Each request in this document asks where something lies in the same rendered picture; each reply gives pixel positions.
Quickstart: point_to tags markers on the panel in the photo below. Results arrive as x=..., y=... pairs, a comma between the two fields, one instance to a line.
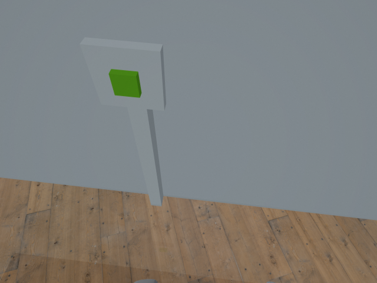
x=102, y=55

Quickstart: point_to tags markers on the button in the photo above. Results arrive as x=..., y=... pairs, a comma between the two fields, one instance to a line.
x=125, y=83

